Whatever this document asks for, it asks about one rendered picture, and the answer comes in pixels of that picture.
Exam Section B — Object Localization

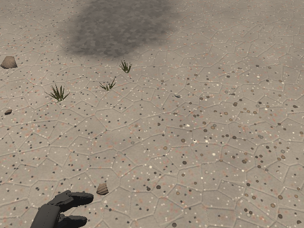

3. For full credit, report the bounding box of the robot left hand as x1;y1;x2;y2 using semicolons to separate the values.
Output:
30;190;94;228

